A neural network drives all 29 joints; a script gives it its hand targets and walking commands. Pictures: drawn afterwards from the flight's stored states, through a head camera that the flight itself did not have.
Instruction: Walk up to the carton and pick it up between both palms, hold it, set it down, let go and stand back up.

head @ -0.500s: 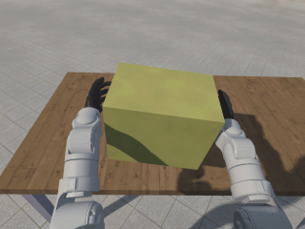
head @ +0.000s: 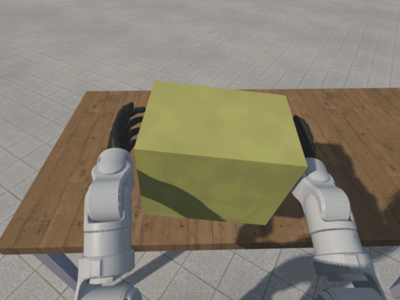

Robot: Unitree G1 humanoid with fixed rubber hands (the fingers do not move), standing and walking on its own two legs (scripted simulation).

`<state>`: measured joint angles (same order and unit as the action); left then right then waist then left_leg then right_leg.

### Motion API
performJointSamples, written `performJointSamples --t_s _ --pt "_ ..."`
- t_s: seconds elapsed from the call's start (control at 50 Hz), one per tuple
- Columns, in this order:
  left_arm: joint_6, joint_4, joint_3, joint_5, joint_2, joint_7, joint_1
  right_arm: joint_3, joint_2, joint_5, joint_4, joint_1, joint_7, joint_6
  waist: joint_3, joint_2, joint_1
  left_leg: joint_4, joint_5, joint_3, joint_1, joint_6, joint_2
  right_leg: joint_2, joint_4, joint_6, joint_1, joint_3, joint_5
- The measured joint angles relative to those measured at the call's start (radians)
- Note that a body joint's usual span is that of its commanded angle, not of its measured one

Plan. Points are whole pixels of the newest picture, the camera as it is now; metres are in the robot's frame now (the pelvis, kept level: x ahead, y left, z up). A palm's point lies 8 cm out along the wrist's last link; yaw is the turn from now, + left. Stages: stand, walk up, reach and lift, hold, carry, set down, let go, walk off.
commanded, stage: hold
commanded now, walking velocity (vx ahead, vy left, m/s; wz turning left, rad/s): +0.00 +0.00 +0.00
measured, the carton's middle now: (212, 156) +0.35 -0.01 +0.14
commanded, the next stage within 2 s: none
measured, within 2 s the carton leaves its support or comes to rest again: neither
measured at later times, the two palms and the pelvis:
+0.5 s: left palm (107, 140) +0.34 +0.18 +0.20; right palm (292, 146) +0.35 -0.16 +0.16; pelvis -0.02 -0.01 +0.00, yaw +2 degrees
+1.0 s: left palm (123, 140) +0.35 +0.16 +0.18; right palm (301, 149) +0.35 -0.18 +0.15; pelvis +0.01 +0.00 +0.00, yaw +0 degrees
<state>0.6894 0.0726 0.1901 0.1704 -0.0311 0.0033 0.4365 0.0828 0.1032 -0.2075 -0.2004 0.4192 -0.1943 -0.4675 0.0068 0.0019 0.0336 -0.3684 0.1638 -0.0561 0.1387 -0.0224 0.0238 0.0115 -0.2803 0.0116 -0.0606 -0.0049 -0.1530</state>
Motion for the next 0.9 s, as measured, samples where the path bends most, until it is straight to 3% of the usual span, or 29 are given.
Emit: performJointSamples --t_s 0.44,0.7,0.9 --pt "-0.018 -0.295 0.089 0.030 0.071 0.054 0.203 0.077 -0.065 0.084 -0.283 0.194 0.001 0.023 0.045 0.048 -0.018 0.041 -0.055 -0.025 0.009 -0.018 -0.003 -0.002 -0.047 -0.018 -0.040 0.028 -0.001" --pt "-0.017 -0.265 0.060 0.033 0.048 0.031 0.165 0.056 -0.036 0.035 -0.269 0.156 0.002 0.035 0.040 0.034 -0.002 0.011 -0.013 -0.010 -0.018 0.003 -0.015 -0.015 -0.029 0.002 0.007 0.015 -0.015" --pt "0.023 -0.110 0.024 0.019 0.012 0.003 0.074 0.002 0.011 -0.021 -0.149 0.083 0.000 0.012 0.032 0.014 0.008 -0.006 0.016 0.009 -0.014 0.005 -0.005 -0.006 -0.008 0.005 0.012 -0.004 -0.017"
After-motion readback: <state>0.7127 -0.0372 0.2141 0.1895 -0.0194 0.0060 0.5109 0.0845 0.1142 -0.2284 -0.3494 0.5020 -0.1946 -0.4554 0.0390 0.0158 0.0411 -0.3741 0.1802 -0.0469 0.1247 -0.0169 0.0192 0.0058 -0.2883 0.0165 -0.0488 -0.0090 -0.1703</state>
